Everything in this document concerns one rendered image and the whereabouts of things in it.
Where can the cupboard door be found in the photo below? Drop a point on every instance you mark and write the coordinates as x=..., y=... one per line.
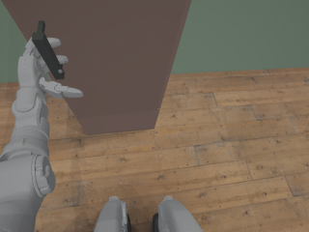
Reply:
x=119, y=51

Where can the robot left thigh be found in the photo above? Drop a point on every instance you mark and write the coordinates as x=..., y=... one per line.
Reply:
x=112, y=217

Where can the robot left hand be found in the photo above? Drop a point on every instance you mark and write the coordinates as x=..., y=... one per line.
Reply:
x=30, y=72

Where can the left robot forearm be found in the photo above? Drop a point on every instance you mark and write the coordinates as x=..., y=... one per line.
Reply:
x=31, y=128

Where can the robot left upper arm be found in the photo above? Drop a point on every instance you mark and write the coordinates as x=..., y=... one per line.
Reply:
x=24, y=183

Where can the handle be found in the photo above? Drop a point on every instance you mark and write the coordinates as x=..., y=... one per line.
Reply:
x=43, y=46

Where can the robot left shin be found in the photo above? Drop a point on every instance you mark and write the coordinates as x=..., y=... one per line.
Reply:
x=112, y=198

